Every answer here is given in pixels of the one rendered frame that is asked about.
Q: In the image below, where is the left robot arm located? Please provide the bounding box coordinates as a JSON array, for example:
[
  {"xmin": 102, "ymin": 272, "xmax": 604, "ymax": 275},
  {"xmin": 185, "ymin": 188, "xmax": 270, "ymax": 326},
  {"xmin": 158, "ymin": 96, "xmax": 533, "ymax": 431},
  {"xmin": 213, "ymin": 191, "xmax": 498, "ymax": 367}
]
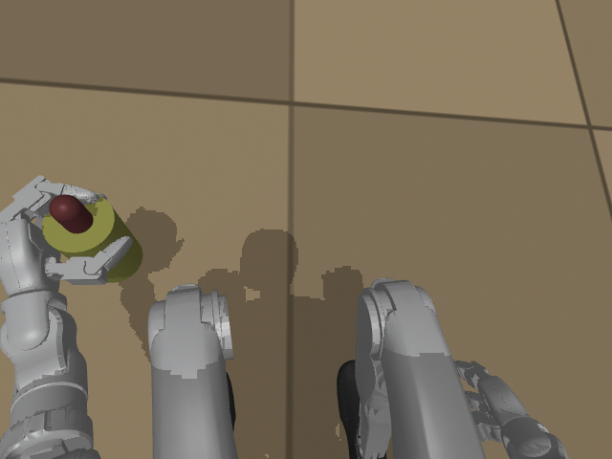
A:
[{"xmin": 0, "ymin": 289, "xmax": 101, "ymax": 459}]

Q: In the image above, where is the right robot arm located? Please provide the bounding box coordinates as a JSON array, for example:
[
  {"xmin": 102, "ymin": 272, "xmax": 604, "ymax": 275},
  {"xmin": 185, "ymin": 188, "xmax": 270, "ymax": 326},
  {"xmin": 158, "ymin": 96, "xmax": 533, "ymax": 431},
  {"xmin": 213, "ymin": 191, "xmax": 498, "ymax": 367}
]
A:
[{"xmin": 500, "ymin": 417, "xmax": 569, "ymax": 459}]

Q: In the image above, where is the bottle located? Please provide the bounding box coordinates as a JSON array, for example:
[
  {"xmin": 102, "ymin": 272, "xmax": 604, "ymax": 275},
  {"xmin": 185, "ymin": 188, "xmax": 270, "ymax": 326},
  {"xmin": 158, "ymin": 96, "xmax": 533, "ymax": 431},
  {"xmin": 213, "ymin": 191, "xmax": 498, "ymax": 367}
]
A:
[{"xmin": 42, "ymin": 195, "xmax": 142, "ymax": 283}]

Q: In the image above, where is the right robot hand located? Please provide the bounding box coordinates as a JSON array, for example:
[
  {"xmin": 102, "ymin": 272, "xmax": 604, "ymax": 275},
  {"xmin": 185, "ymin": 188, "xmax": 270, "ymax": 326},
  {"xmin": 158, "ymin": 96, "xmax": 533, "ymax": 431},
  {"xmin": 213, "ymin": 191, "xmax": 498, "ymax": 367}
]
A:
[{"xmin": 454, "ymin": 361, "xmax": 531, "ymax": 443}]

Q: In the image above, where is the left robot hand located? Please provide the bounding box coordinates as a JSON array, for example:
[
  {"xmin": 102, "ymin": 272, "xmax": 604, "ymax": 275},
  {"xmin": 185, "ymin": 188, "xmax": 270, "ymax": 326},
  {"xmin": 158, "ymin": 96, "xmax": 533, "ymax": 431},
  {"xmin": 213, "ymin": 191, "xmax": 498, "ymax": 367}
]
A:
[{"xmin": 0, "ymin": 175, "xmax": 133, "ymax": 296}]

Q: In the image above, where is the right robot foot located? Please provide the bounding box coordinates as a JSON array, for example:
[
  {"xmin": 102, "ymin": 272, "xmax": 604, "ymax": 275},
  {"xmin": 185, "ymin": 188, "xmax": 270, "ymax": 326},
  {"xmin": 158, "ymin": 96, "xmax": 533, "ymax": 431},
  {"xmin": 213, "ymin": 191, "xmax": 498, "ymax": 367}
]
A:
[{"xmin": 337, "ymin": 361, "xmax": 386, "ymax": 459}]

